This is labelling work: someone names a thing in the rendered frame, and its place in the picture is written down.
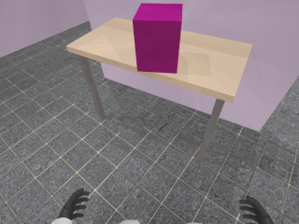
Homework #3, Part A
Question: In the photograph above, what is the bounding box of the table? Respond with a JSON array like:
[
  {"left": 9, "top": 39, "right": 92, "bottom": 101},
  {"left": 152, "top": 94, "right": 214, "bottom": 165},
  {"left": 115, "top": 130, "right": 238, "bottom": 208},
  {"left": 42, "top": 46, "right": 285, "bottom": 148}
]
[{"left": 66, "top": 17, "right": 252, "bottom": 162}]

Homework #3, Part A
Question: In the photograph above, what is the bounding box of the robot left hand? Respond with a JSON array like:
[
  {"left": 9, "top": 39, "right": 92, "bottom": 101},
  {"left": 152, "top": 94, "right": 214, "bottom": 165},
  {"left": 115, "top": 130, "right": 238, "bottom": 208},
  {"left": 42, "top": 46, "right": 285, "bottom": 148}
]
[{"left": 57, "top": 188, "right": 90, "bottom": 220}]

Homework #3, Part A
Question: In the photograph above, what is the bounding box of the robot right hand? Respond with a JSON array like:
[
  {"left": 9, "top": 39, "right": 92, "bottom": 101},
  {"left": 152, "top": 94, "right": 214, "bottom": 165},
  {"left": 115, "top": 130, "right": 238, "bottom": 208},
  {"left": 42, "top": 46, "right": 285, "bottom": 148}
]
[{"left": 239, "top": 195, "right": 274, "bottom": 224}]

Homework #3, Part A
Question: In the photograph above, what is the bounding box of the carton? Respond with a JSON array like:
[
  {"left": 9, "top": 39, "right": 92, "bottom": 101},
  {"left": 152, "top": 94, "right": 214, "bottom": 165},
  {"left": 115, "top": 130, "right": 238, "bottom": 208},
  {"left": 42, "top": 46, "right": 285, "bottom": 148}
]
[{"left": 133, "top": 3, "right": 183, "bottom": 74}]

